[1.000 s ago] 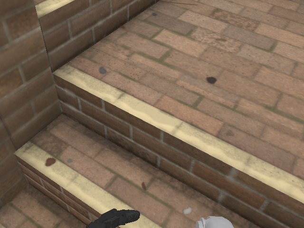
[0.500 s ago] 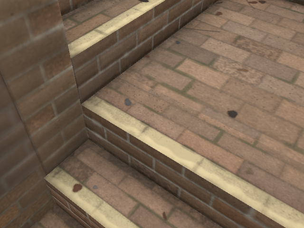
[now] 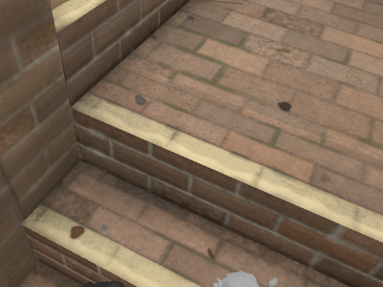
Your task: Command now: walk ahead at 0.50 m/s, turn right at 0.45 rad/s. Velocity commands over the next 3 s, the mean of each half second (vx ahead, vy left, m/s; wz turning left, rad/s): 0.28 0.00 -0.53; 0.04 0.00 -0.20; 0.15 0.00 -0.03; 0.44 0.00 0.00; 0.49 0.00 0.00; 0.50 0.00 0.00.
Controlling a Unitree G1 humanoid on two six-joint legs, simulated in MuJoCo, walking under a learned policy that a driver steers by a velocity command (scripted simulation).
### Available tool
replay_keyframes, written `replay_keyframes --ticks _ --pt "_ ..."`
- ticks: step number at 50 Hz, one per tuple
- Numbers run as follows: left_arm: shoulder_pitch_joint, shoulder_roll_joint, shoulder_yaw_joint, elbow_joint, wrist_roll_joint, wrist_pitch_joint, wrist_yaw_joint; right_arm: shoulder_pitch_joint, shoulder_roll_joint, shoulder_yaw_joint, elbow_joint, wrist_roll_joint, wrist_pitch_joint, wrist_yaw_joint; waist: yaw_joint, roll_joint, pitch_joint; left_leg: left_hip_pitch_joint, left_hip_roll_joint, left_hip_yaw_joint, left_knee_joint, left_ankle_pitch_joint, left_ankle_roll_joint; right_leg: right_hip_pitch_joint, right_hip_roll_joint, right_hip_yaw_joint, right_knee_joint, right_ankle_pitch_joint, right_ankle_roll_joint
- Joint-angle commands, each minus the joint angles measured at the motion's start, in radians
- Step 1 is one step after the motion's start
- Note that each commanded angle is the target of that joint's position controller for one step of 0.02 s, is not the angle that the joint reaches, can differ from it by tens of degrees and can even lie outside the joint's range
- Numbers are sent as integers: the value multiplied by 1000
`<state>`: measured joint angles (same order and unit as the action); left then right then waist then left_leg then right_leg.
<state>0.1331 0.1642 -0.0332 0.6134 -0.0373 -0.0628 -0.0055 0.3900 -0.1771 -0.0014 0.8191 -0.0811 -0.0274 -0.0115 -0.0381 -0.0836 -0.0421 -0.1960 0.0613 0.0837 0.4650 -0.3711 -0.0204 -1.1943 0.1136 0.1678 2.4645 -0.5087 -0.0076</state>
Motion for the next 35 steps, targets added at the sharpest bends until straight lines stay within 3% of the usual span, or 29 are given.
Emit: replay_keyframes --ticks 1,2,3,4,5,6,7,8,9,10,11,12,13,14,15,16,17,18,20,22,24,26,28,31,33,35 --pt "-41 -93 -84 -210 -17 -14 -25 -79 -364 -76 -21 45 4 -29 177 399 -34 128 491 -398 -371 201 285 -268 -248 -36 -11 14 85" --pt "-191 -56 -68 -211 -16 5 8 -50 -261 -51 24 42 -11 -45 90 245 49 117 505 -438 -441 123 329 -359 -243 -5 98 42 102" --pt "-325 -29 -61 -230 3 26 10 6 -183 -27 65 39 -16 -54 36 159 137 100 437 -341 -466 109 293 -375 -234 -34 34 86 83" --pt "-368 -47 -79 -254 30 36 7 20 -136 -10 78 55 -19 -56 22 135 164 51 329 -215 -480 168 239 -293 -237 -90 -150 98 47" --pt "-378 -87 -97 -261 40 35 4 -16 -130 1 74 54 -9 -51 42 137 143 -26 254 -76 -475 483 221 -96 -230 -144 -351 130 -2" --pt "-369 -88 -108 -258 41 31 -8 -95 -137 5 49 59 3 -48 92 113 70 -196 175 114 -497 871 185 311 -201 -264 -676 146 -52" --pt "-421 -81 -100 -248 21 23 -12 30 -177 4 94 66 -1 -37 54 148 -34 -173 157 162 -413 1494 208 557 -84 -418 -803 29 -74" --pt "-368 -78 -87 -214 21 18 -3 120 -227 -2 131 53 6 -38 75 225 -145 -31 176 151 -274 2081 217 629 -20 -446 -792 -132 -85" --pt "-182 -31 -65 -167 36 25 0 101 -356 -43 112 44 11 -42 142 390 -194 183 240 112 -118 2365 248 602 -3 -384 -974 -314 -83" --pt "-212 11 -43 -154 29 31 -1 169 -291 -37 83 60 11 -44 64 343 -261 199 237 91 35 2440 233 650 21 -335 -1112 -271 -111" --pt "-107 44 -20 -119 46 49 4 155 -286 -33 58 52 2 -44 104 310 -342 124 243 82 139 2311 259 777 10 -225 -1154 -178 -133" --pt "84 89 3 -73 70 84 19 27 -327 -43 9 71 -16 -30 191 247 -415 50 268 25 172 1875 296 924 4 -127 -1311 -81 -134" --pt "118 151 42 -12 82 124 25 -139 -277 -36 -74 73 -19 -8 208 47 -346 -172 159 34 381 941 259 1007 -41 78 -1532 -10 -174" --pt "24 211 58 -9 125 139 38 -300 -137 -12 -145 77 -13 12 137 -164 -205 -384 -46 -36 1032 331 170 785 -187 453 -1781 -93 -268" --pt "-10 164 34 -15 145 127 32 -327 -65 -4 -186 87 -16 29 126 -95 -135 -551 -112 -241 1502 130 140 649 -274 623 -1957 -198 -311" --pt "-47 105 23 21 105 110 29 -271 20 18 -223 95 -15 39 42 -57 18 -664 -120 -251 1628 74 130 493 -286 572 -1961 -306 -264" --pt "-44 84 31 60 50 86 22 -176 29 27 -225 72 -19 40 -38 34 140 -724 -96 -214 1514 134 118 435 -230 447 -1894 -362 -188" --pt "-73 73 38 88 38 80 16 -117 12 32 -204 55 -21 35 -75 55 153 -739 -75 -197 1478 175 101 431 -197 369 -1870 -362 -152" --pt "-155 59 41 82 45 73 12 -59 -12 34 -195 52 -16 33 -116 21 140 -700 -69 -162 1509 276 65 377 -161 307 -1862 -267 -150" --pt "-175 69 44 66 52 72 18 -42 -34 30 -181 39 -4 19 -120 14 76 -639 -75 -109 1422 430 36 358 -134 216 -1826 -102 -168" --pt "-167 92 43 41 69 88 34 -83 -38 35 -197 35 7 -4 -94 -39 -1 -596 -78 -66 1296 510 9 396 -114 170 -1811 -3 -188" --pt "-129 93 38 19 87 103 54 -138 -36 37 -221 46 22 -26 -43 -94 -62 -656 -76 -88 1270 487 -21 507 -151 285 -1825 -16 -221" --pt "-97 102 36 0 81 102 66 -132 -47 33 -222 69 40 -35 -7 -102 -117 -686 -72 -130 1240 424 -39 624 -201 385 -1810 -57 -238" --pt "-57 111 43 -7 61 96 74 -130 -71 28 -225 89 54 -43 33 -120 -112 -701 -60 -194 1183 280 -56 720 -252 490 -1795 -116 -240" --pt "-55 109 46 -13 48 93 83 -132 -73 28 -228 92 63 -42 45 -129 -94 -682 -46 -227 1122 199 -59 733 -268 517 -1771 -100 -233" --pt "-49 107 53 -23 36 97 92 -132 -70 33 -238 82 65 -27 56 -145 -78 -656 -26 -257 1047 122 -58 730 -278 535 -1752 -33 -228"
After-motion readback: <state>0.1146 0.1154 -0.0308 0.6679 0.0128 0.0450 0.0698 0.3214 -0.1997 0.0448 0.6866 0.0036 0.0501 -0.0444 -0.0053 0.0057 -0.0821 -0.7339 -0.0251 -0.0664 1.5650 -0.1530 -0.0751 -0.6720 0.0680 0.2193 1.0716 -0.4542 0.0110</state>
